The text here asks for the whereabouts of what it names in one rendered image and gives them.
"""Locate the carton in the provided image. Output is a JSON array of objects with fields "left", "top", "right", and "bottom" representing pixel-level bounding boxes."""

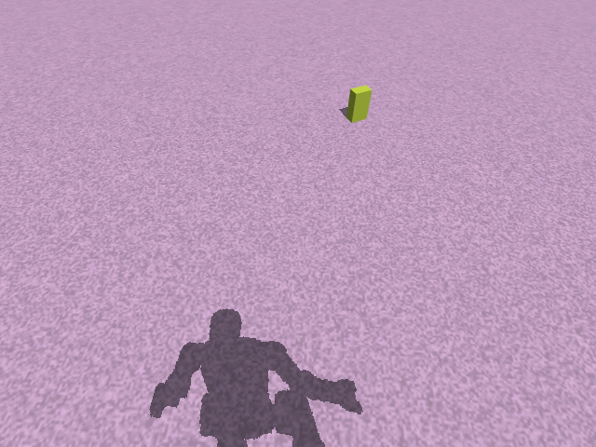
[{"left": 346, "top": 86, "right": 372, "bottom": 123}]

